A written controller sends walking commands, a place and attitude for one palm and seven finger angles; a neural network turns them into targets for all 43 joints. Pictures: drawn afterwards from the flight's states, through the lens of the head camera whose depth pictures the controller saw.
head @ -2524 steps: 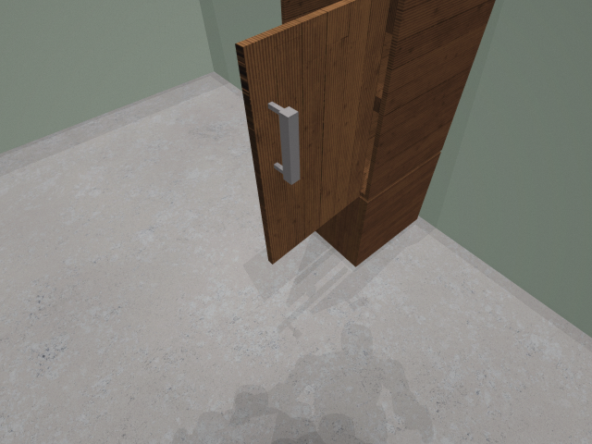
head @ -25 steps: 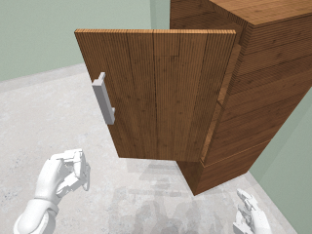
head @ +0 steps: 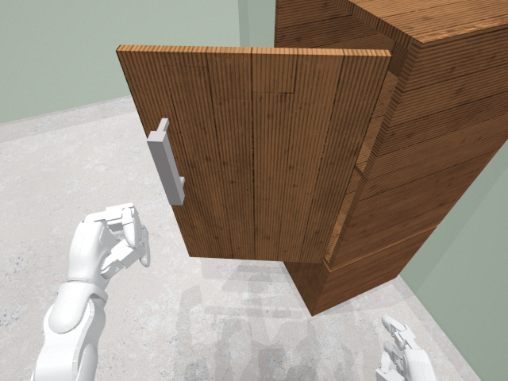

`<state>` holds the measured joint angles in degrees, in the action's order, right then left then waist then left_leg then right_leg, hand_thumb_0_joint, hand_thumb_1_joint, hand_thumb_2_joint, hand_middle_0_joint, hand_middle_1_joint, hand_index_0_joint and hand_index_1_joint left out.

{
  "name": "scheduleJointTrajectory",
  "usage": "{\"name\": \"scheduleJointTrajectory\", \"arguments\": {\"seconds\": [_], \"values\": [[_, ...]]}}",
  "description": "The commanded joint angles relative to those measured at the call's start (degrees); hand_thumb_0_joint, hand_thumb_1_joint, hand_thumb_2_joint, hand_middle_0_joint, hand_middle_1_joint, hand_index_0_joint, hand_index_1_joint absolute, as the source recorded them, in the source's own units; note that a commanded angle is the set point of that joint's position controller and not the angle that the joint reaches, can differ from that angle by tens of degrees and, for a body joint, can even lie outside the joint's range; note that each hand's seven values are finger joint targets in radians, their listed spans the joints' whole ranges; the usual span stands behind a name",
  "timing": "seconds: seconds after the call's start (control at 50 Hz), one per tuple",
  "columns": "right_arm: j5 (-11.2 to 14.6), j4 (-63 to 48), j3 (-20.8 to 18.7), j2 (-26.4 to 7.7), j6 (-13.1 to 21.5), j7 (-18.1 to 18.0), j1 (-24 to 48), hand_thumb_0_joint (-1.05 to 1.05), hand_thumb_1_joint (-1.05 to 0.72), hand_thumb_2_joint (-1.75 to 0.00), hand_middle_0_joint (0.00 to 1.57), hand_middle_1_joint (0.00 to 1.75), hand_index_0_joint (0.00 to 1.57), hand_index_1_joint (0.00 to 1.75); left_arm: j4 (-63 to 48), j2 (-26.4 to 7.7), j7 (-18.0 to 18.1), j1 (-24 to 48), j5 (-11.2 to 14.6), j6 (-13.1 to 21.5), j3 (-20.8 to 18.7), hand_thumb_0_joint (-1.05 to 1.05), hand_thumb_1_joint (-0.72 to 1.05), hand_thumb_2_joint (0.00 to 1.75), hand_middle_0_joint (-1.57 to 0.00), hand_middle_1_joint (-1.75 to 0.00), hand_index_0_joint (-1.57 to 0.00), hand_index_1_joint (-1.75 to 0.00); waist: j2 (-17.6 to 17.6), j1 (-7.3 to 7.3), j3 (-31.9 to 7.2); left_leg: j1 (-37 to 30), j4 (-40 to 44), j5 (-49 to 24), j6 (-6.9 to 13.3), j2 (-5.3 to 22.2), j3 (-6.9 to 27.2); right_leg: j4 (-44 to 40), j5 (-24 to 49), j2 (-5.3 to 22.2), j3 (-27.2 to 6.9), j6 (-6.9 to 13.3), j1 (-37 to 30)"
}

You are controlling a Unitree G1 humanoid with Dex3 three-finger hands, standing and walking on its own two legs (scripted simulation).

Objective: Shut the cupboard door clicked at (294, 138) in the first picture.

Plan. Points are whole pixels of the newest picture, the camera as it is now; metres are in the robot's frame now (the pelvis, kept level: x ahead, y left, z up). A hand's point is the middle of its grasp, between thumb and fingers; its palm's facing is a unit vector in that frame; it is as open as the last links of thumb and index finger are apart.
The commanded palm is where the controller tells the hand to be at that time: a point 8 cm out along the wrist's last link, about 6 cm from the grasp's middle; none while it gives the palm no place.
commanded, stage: bring the fist close to the handle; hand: left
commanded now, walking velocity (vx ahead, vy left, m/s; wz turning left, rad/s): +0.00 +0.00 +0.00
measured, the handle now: (170, 163) +0.45 +0.18 +0.09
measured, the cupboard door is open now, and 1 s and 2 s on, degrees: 64 64 47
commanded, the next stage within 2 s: push the door shut along its arc in 0.88 s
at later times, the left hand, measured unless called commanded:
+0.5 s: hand (173, 207) +0.35 +0.16 +0.09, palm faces -0.01 -1.00 -0.02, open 3.1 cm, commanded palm +0.33 +0.21 +0.09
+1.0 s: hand (175, 208) +0.34 +0.15 +0.10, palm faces +0.02 -1.00 -0.02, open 3.1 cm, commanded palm +0.32 +0.20 +0.09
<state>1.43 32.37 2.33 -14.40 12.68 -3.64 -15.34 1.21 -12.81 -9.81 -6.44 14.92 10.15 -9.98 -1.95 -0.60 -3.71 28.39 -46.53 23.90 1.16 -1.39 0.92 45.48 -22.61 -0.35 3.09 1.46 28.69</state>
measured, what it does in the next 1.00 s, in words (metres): stands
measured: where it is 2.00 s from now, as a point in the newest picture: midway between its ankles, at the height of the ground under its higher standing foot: outside the picture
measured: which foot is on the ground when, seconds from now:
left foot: down 0.00-1.00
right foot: down 0.00-1.00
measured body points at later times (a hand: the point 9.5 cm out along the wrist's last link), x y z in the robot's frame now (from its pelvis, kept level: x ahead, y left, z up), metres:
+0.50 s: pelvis +0.00 +0.01 +0.00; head +0.03 +0.00 +0.45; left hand +0.35 +0.21 +0.09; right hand +0.14 -0.23 -0.10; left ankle +0.00 +0.11 -0.71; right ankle +0.01 -0.10 -0.71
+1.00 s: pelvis -0.01 -0.01 +0.00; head +0.01 -0.02 +0.45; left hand +0.34 +0.20 +0.10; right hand +0.13 -0.25 -0.09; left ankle +0.00 +0.11 -0.71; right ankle +0.01 -0.10 -0.71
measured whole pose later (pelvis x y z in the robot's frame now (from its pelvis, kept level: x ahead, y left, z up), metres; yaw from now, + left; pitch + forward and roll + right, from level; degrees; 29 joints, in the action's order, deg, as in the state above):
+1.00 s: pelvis -0.01 -0.01 +0.00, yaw -1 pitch +5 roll +0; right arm 1.7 35.0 1.6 -14.6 6.0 -3.0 -14.5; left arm 25.4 -11.8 -6.4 14.6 10.9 13.8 -8.8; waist -1.9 0.7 -3.2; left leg 27.6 -43.7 21.6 0.8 -1.0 0.2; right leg 43.6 -20.4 -0.8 2.3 1.9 28.7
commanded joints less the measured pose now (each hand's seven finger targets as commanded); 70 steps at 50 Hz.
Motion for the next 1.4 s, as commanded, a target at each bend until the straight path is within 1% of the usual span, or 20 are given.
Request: {"name": "scheduleJointTrajectory", "arguments": {"seconds": [0.0, 0.08, 0.1, 0.2, 0.34, 0.4, 0.48, 0.5, 0.58, 0.6, 0.66, 0.7, 0.78, 0.88, 0.9, 0.98, 1.08, 1.18, 1.3, 1.38], "values": [[0.6, -7.4, -2.8, -6.8, 2.3, -0.2, 3.0, 0.0, -0.9, -0.9, 0.2, 0.3, 0.2, 0.3, -7.5, -5.7, -0.7, 12.5, -0.8, 3.1, 0.1, 0.0, 0.9, 0.9, -1.3, -1.5, -1.3, -1.5, 1.0, 1.48, -9.3, -3.6, 6.7, -15.7, -0.1, 0.8, 1.1, -5.8, 15.9, 0.1, -0.8, -0.3, -5.2], [1.1, -7.7, -2.8, -7.2, 1.6, -0.7, 3.3, 0.0, -0.9, -0.9, 0.2, 0.3, 0.2, 0.3, -6.1, -5.0, -1.0, 20.6, -0.9, 0.3, 1.7, 0.0, 0.9, 0.9, -1.3, -1.5, -1.3, -1.5, 1.0, 2.03, -9.2, -4.3, 8.0, -12.1, -0.2, 0.8, 1.9, -6.7, 12.1, 0.1, -0.4, -0.3, -3.9], [0.9, -7.5, -2.8, -7.4, 1.5, -0.9, 3.3, 0.0, -0.9, -0.9, 0.2, 0.3, 0.2, 0.3, -6.4, -6.5, -0.3, 22.9, -1.0, 0.3, 0.6, 0.0, 0.9, 0.9, -1.3, -1.5, -1.3, -1.5, 2.9, 2.1, -10.5, -4.3, 7.7, -12.2, 0.0, 0.8, 2.0, -6.8, 12.0, 0.2, -0.8, -0.3, -4.8], [0.2, -6.7, -2.7, -6.6, 0.7, -0.6, 3.6, 0.0, -0.9, -0.9, 0.2, 0.3, 0.2, 0.3, -5.4, -9.9, 3.5, 27.2, -1.7, 2.8, -4.4, 0.0, 0.9, 0.9, -1.3, -1.5, -1.3, -1.5, 1.4, 0.4, -16.0, -6.2, 7.5, -17.2, -0.5, 0.8, 1.5, -5.2, 16.5, 0.1, -0.7, 0.0, -7.7], [0.6, -5.8, -3.0, -6.6, -0.9, 0.4, 2.5, 0.0, -0.9, -0.9, 0.2, 0.3, 0.2, 0.3, 5.0, -3.6, 3.6, 31.3, -3.6, 2.1, 1.7, 0.0, 0.9, 0.9, -1.3, -1.5, -1.3, -1.5, 0.3, 1.65, -13.1, -6.3, 8.0, -17.1, -0.9, 1.2, 1.3, -5.6, 16.6, 0.0, -0.2, 0.2, -5.1], [0.7, -5.1, -3.2, -7.5, -2.0, 0.1, 1.5, 0.0, -0.9, -0.9, 0.2, 0.3, 0.2, 0.3, 9.8, -6.5, 3.2, 35.3, -3.5, 0.9, -0.2, 0.0, 0.9, 0.9, -1.3, -1.5, -1.3, -1.5, 4.3, 2.33, -12.1, -4.6, 8.0, -15.1, -0.5, 1.1, 1.3, -6.7, 15.8, 0.0, -0.7, 0.0, -5.6], [0.6, -5.3, -3.3, -7.1, -2.5, 0.1, 1.7, 0.0, -0.9, -0.9, 0.2, 0.3, 0.2, 0.3, 8.6, -6.5, 3.9, 41.8, -3.3, 2.6, -0.9, 0.0, 0.9, 0.9, -1.3, -1.5, -1.3, -1.5, 2.4, 1.88, -16.0, -6.7, 8.0, -17.1, -0.6, 0.9, 1.0, -6.1, 17.7, 0.0, -1.0, 0.1, -6.6], [0.3, -5.5, -3.4, -7.2, -2.6, 0.1, 1.5, 0.0, -0.9, -0.9, 0.2, 0.3, 0.2, 0.3, 7.8, -8.6, 4.5, 41.1, -3.2, 3.6, -2.8, 0.0, 0.9, 0.9, -1.3, -1.5, -1.3, -1.5, 2.9, 1.22, -17.3, -6.8, 8.0, -17.8, -0.5, 1.0, 1.1, -5.9, 18.3, 0.0, -1.0, 0.1, -8.0], [0.1, -5.4, -3.4, -6.5, -3.0, 0.8, 1.5, 0.0, -0.9, -0.9, 0.2, 0.3, 0.2, 0.3, 7.6, -8.4, 5.3, 37.8, -3.9, 6.2, -3.4, 0.0, 0.9, 0.9, -1.3, -1.5, -1.3, -1.5, -0.5, 0.14, -19.0, -7.7, 7.8, -21.7, -0.7, 1.0, 0.0, -5.2, 22.5, 0.0, -1.4, 0.3, -9.5], [0.1, -5.5, -3.5, -6.7, -3.3, 0.9, 1.1, 0.0, -0.9, -0.9, 0.2, 0.3, 0.2, 0.3, 8.9, -9.0, 5.3, 36.0, -4.1, 6.3, -3.8, 0.0, 0.9, 0.9, -1.3, -1.5, -1.3, -1.5, 1.5, 0.1, -18.5, -6.7, 7.9, -21.5, -0.5, 1.0, 0.1, -5.3, 22.6, 0.0, -1.3, 0.2, -10.3], [0.5, -5.7, -3.6, -6.7, -3.8, 1.2, 1.5, 0.0, -0.9, -0.9, 0.2, 0.3, 0.2, 0.3, 10.8, -6.5, 4.5, 35.5, -4.2, 5.9, -1.5, 0.0, 0.9, 0.9, -1.3, -1.5, -1.3, -1.5, 1.4, 0.86, -14.8, -5.3, 8.6, -18.0, -0.4, 0.9, -0.3, -6.4, 20.3, -0.1, -1.5, 0.1, -8.6], [0.6, -5.7, -3.7, -7.3, -4.4, 0.9, 1.3, 0.0, -0.9, -0.9, 0.2, 0.3, 0.2, 0.3, 13.1, -8.4, 4.1, 35.1, -4.0, 5.1, -3.0, 0.0, 0.9, 0.9, -1.3, -1.5, -1.3, -1.5, 4.2, 1.15, -13.0, -3.8, 8.9, -15.6, -0.1, 0.8, -0.4, -7.6, 18.3, 0.1, -1.8, -0.1, -8.9], [0.8, -6.1, -3.8, -7.0, -4.0, 0.7, 2.0, 0.0, -0.9, -0.9, 0.2, 0.3, 0.2, 0.3, 8.3, -5.8, 3.4, 39.0, -3.1, 5.8, -0.3, 0.0, 0.9, 0.9, -1.3, -1.5, -1.3, -1.5, 2.5, 1.79, -15.1, -6.3, 9.0, -15.2, 0.0, 0.7, -0.3, -7.9, 18.0, 0.0, -1.9, -0.1, -8.6], [0.5, -5.1, -3.5, -6.9, -3.6, 0.3, 2.7, 0.0, -0.9, -0.9, 0.2, 0.3, 0.2, 0.3, 8.5, -8.7, 4.0, 40.8, -3.2, 8.1, -2.4, 0.0, 0.9, 0.9, -1.3, -1.5, -1.3, -1.5, 2.6, 1.88, -14.5, -5.1, 8.8, -12.3, 0.2, 0.4, -0.5, -8.3, 15.4, 0.3, -2.9, -0.3, -8.5], [0.4, -4.9, -3.5, -7.2, -3.8, 0.1, 2.5, 0.0, -0.9, -0.9, 0.2, 0.3, 0.2, 0.3, 10.6, -10.8, 4.2, 39.7, -3.4, 8.0, -4.2, 0.0, 0.9, 0.9, -1.3, -1.5, -1.3, -1.5, 4.9, 1.84, -13.7, -3.9, 8.6, -11.1, 0.5, 0.4, -0.8, -9.0, 13.8, 0.4, -3.4, -0.7, -8.9], [0.7, -5.1, -3.1, -6.8, -4.2, 0.1, 3.4, 0.0, -0.9, -0.9, 0.2, 0.3, 0.2, 0.3, 13.6, -9.7, 3.2, 40.7, -3.6, 7.3, -3.0, 0.0, 0.9, 0.9, -1.3, -1.5, -1.3, -1.5, 1.2, 1.64, -12.4, -3.3, 9.4, -9.5, 0.3, 0.1, -0.9, -9.4, 12.4, 0.8, -3.8, -0.3, -8.4], [1.0, -4.2, -2.9, -7.3, -4.7, -0.7, 2.9, 0.0, -0.9, -0.9, 0.2, 0.3, 0.2, 0.3, 19.1, -11.0, -0.2, 51.9, -3.0, 6.9, -1.5, 0.0, 0.9, 0.9, -1.3, -1.5, -1.3, -1.5, 3.4, 4.19, -11.7, -2.4, 8.5, -7.5, 0.5, 0.1, -0.5, -10.1, 10.3, 0.8, -4.5, -0.7, -6.8], [1.0, -3.6, -3.1, -7.7, -4.4, -0.9, 1.6, 0.0, -0.9, -0.9, 0.2, 0.3, 0.2, 0.3, 22.7, -12.8, -3.0, 55.0, -1.7, 8.3, -3.0, 0.0, 0.9, 0.9, -1.3, -1.5, -1.3, -1.5, 0.8, 3.36, -17.8, -4.1, 7.4, -12.2, 0.3, 0.0, -0.1, -7.7, 16.5, 0.7, -4.2, -0.1, -8.7], [1.1, -2.7, -3.4, -8.6, -5.3, -0.7, -0.7, 0.0, -0.9, -0.9, 0.2, 0.3, 0.2, 0.3, 30.4, -14.8, -4.7, 61.8, -2.1, 8.0, -3.5, 0.0, 0.9, 0.9, -1.3, -1.5, -1.3, -1.5, 4.1, 5.06, -15.1, -1.1, 6.7, -10.3, 0.6, 0.0, 0.1, -7.5, 14.4, 0.7, -4.0, -0.6, -5.8], [1.1, -2.1, -3.6, -8.8, -5.5, -0.5, -2.0, 0.0, -0.9, -0.9, 0.2, 0.3, 0.2, 0.3, 32.2, -13.7, -5.8, 66.4, -2.5, 9.0, -1.8, 0.0, 0.9, 0.9, -1.3, -1.5, -1.3, -1.5, 1.3, 5.79, -17.7, -3.4, 6.2, -11.9, 0.4, 0.2, 0.9, -6.1, 15.6, 0.3, -3.0, 0.0, -3.5]]}}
